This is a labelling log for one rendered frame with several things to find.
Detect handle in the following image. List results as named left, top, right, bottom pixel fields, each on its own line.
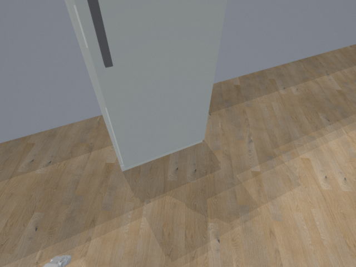
left=87, top=0, right=113, bottom=68

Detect left robot hand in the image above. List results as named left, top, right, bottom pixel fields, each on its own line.
left=43, top=255, right=72, bottom=267

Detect fridge door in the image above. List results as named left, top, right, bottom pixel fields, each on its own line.
left=74, top=0, right=227, bottom=168

